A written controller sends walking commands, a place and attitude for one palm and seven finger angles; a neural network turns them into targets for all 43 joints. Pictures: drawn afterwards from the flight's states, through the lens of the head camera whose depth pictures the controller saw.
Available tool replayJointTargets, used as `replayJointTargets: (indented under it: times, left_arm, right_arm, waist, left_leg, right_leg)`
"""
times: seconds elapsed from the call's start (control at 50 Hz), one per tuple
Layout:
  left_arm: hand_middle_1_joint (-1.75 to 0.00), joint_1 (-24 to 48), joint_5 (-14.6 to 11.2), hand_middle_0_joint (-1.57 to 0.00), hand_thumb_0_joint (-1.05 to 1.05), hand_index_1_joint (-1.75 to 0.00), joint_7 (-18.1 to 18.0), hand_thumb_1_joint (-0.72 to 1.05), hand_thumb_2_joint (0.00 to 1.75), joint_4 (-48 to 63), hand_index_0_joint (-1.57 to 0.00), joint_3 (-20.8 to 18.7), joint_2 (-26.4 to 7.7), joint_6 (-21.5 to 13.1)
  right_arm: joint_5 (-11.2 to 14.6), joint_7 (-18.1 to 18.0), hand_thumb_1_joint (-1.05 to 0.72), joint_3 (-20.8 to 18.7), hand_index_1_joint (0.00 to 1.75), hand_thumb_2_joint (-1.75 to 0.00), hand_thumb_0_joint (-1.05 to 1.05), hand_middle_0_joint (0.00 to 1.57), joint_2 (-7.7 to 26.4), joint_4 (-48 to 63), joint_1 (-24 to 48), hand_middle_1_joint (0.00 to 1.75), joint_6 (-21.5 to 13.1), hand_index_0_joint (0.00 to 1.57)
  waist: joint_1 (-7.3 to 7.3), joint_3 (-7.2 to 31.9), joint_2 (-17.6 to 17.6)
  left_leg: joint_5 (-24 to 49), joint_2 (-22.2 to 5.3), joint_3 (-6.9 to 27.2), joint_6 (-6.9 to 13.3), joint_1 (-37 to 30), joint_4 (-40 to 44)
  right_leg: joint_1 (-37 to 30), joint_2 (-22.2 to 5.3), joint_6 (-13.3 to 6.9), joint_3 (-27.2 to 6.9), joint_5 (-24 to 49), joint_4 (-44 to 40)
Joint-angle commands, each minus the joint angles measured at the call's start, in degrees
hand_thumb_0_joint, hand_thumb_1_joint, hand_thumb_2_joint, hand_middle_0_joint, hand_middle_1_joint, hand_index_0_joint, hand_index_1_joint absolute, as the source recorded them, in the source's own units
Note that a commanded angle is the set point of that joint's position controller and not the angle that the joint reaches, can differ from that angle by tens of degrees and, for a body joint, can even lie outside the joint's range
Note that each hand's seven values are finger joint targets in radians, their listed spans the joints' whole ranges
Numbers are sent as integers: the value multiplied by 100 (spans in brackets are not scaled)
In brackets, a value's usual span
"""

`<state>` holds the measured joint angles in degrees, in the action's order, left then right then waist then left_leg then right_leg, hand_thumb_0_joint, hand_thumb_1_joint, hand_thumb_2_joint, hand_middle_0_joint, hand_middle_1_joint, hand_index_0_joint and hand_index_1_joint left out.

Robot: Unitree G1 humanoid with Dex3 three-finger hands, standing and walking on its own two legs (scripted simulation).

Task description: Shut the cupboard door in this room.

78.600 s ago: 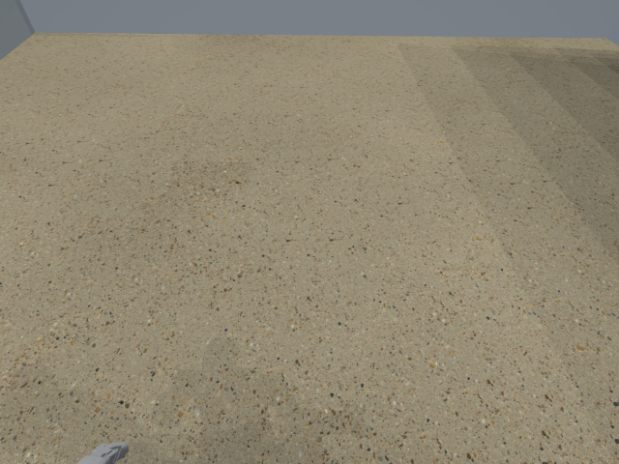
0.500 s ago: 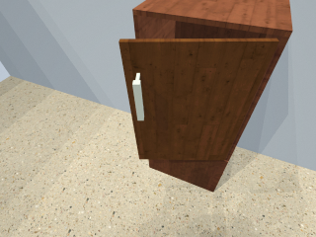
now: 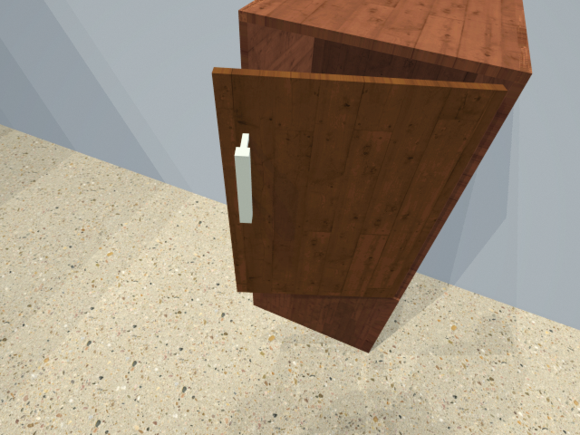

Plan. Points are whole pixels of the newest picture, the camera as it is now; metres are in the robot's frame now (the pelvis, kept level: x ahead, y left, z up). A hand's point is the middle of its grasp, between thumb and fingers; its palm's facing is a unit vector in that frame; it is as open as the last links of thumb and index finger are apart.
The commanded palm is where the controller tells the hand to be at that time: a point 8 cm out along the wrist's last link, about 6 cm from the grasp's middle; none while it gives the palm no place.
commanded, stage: shuffle to correct the standing spot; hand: left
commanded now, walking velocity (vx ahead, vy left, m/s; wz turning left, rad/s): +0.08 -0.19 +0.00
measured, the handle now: (245, 180) +0.49 +0.11 +0.08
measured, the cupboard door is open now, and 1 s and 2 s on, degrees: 22 22 22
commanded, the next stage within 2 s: come to a stop and stand still in 0.56 s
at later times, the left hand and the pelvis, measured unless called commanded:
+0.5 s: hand out of the picture +0.01 +0.08 -0.19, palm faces +0.06 -0.99 -0.10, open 7.3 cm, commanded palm none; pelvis +0.05 -0.06 -0.01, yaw +2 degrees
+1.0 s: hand out of the picture +0.13 +0.04 -0.17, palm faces +0.05 -0.97 -0.25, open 7.3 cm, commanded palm none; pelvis +0.07 -0.15 -0.01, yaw +2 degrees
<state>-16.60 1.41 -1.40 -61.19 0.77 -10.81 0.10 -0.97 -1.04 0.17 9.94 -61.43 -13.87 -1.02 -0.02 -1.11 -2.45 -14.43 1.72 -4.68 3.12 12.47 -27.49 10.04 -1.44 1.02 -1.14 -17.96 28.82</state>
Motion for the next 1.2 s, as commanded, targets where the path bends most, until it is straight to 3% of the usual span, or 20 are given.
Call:
replayJointTargets:
  times: [0.0, 0.08, 0.14, 0.18, 0.2, 0.28, 0.42, 0.46, 0.48, 0.5, 0.54, 0.62, 0.76, 0.8, 0.84, 0.88, 0.94, 1.08, 1.14, 1.18]
  left_arm:
    - [-30, -268, 55, -20, 0, -30, 53, 90, 90, 317, -20, -180, -415, 66]
    - [-30, -235, 68, -20, 0, -30, 142, 90, 90, 472, -20, -268, -319, 113]
    - [-30, -735, 44, -20, 0, -30, 157, 90, 90, 313, -20, -307, -220, 52]
    - [-30, -1062, 66, -20, 0, -30, 67, 90, 90, 200, -20, -377, -694, -15]
    - [-30, -1144, 53, -20, 0, -30, 38, 90, 90, 202, -20, -377, -794, -16]
    - [-30, -734, 44, -20, 0, -30, -71, 90, 90, 225, -20, -310, -374, -108]
    - [-30, -707, 53, -20, 0, -30, -52, 90, 90, 250, -20, -319, -403, -7]
    - [-30, -744, -10, -20, 0, -30, -1, 90, 90, 284, -20, -307, -216, 8]
    - [-30, -931, -34, -20, 0, -30, 26, 90, 90, 382, -20, -266, 90, 17]
    - [-30, -565, 28, -20, 0, -30, 18, 90, 90, 562, -20, -314, -223, 58]
    - [-30, -119, 107, -20, 0, -30, 28, 90, 90, 573, -20, -443, -272, 143]
    - [-30, -369, 57, -20, 0, -30, 155, 90, 90, 461, -20, -476, -38, 298]
    - [-30, 8, -22, -20, 0, -30, 115, 90, 90, 586, -20, -380, 113, 120]
    - [-30, -376, -8, -20, 0, -30, 78, 90, 90, 439, -20, -414, -84, -38]
    - [-30, -579, 50, -20, 0, -30, -29, 90, 90, 422, -20, -536, -996, -171]
    - [-30, -376, 57, -20, 0, -30, -31, 90, 90, 619, -20, -494, -1107, -97]
    - [-30, -30, 31, -20, 0, -30, -105, 90, 90, 628, -20, -486, -871, -140]
    - [-30, 155, 107, -20, 0, -30, -175, 90, 90, 830, -20, -660, -1088, 12]
    - [-30, 402, 71, -20, 0, -30, -140, 90, 90, 918, -20, -666, -1101, 92]
    - [-30, 379, 20, -20, 0, -30, -105, 90, 90, 998, -20, -559, -666, 188]
  right_arm:
    - [-47, -144, -90, -306, 30, -90, 0, 20, 1043, 256, -411, 30, -14, 20]
    - [-89, -180, -90, -380, 30, -90, 0, 20, 1042, 344, -461, 30, -5, 20]
    - [-76, -161, -90, -371, 30, -90, 0, 20, 905, 395, -177, 30, 10, 20]
    - [-4, -116, -90, -237, 30, -90, 0, 20, 288, 512, -140, 30, 7, 20]
    - [-6, -95, -90, -222, 30, -90, 0, 20, 257, 588, 46, 30, 29, 20]
    - [-33, -37, -90, -261, 30, -90, 0, 20, 109, 361, -121, 30, 76, 20]
    - [-31, -111, -90, -204, 30, -90, 0, 20, -83, 268, -530, 30, 32, 20]
    - [-56, -201, -90, -294, 30, -90, 0, 20, 293, -2, -1265, 30, -56, 20]
    - [-78, -264, -90, -409, 30, -90, 0, 20, 831, -4, -1535, 30, -74, 20]
    - [-77, -299, -90, -432, 30, -90, 0, 20, 1048, 30, -1653, 30, 8, 20]
    - [-97, -358, -90, -345, 30, -90, 0, 20, 725, 46, -1235, 30, -18, 20]
    - [-89, -319, -90, -325, 30, -90, 0, 20, 662, 307, -439, 30, -104, 20]
    - [-146, -118, -90, -445, 30, -90, 0, 20, 803, 413, -389, 30, 55, 20]
    - [-96, -56, -90, -450, 30, -90, 0, 20, 731, 388, -463, 30, 92, 20]
    - [14, 5, -90, -360, 30, -90, 0, 20, 67, 565, -728, 30, 126, 20]
    - [34, -9, -90, -383, 30, -90, 0, 20, 99, 686, -518, 30, 197, 20]
    - [21, 19, -90, -407, 30, -90, 0, 20, 321, 576, -347, 30, 274, 20]
    - [16, 132, -90, -390, 30, -90, 0, 20, 198, 780, -3, 30, 328, 20]
    - [30, 120, -90, -365, 30, -90, 0, 20, 147, 667, -535, 30, 244, 20]
    - [24, 67, -90, -407, 30, -90, 0, 20, 421, 566, -885, 30, 167, 20]
  waist:
    - [-98, -408, 844]
    - [-92, -204, 837]
    - [199, -24, 551]
    - [277, -71, -1161]
    - [368, -79, -1212]
    - [81, -386, -207]
    - [-65, 52, -221]
    - [-359, 498, 389]
    - [-361, 662, 1670]
    - [-508, 521, 1340]
    - [-321, -202, 1042]
    - [83, -211, 1035]
    - [-39, -94, 1519]
    - [151, 147, 885]
    - [120, 542, -1599]
    - [182, 388, -563]
    - [143, 160, -1752]
    - [235, 136, -817]
    - [-34, 242, -821]
    - [-189, 261, 531]
  left_leg:
    - [-405, -1737, 1797, 496, -335, 1269]
    - [313, -2061, 1796, 812, -207, 1068]
    - [213, -1502, 980, 348, 648, 331]
    - [-1160, -387, -124, -128, 1840, -971]
    - [-1876, -251, -121, -142, 1855, -1924]
    - [-1282, -451, 126, -148, 1985, -3255]
    - [-322, -341, -312, -187, 549, -709]
    - [1361, -1092, 431, 66, -1070, 384]
    - [2991, -2668, 2402, 820, -1703, 576]
    - [3646, -3334, 2966, 1443, -1559, 715]
    - [3881, -2876, 2185, 1189, -572, 796]
    - [3246, -2055, 666, 623, 212, 862]
    - [1892, -1574, 308, 434, 79, 475]
    - [979, -1198, 166, 63, 337, -166]
    - [-1745, -350, -184, -428, 1252, -1544]
    - [-2077, -351, 328, -331, 1043, -2380]
    - [-1566, -384, 405, -479, 1634, -3370]
    - [-1228, -284, 263, -542, 1105, -2289]
    - [-378, -115, 18, -439, -113, -639]
    - [-120, -579, 471, -333, -875, 664]
  right_leg:
    - [1275, 47, -187, 325, -485, 577]
    - [1372, -64, -260, 252, -909, 1212]
    - [22, -23, -231, 352, 178, -209]
    - [-769, -1167, -624, -1102, 290, -1188]
    - [-430, -1678, -1056, -1482, 236, -1531]
    - [-215, -1351, -1420, -638, 1980, -1302]
    - [-120, -753, -1114, 138, 2896, -435]
    - [628, -419, -636, 387, 2079, 874]
    - [1858, 62, -259, 756, -458, 2082]
    - [2310, 119, -220, 301, -1753, 3171]
    - [2542, -70, -157, -198, -1153, 3972]
    - [1981, -109, 11, -22, -120, 3982]
    - [985, -33, 129, 766, -182, 1071]
    - [36, -7, 166, 822, 841, -177]
    - [-557, -1779, -296, -1170, 2785, -690]
    - [132, -2192, -986, -1186, 3035, -835]
    - [-99, -1888, -962, -899, 4182, -618]
    - [488, -1918, -1100, -711, 2026, -787]
    - [1172, -1555, -789, -548, 683, -534]
    - [1744, -801, -362, 1, -310, 571]
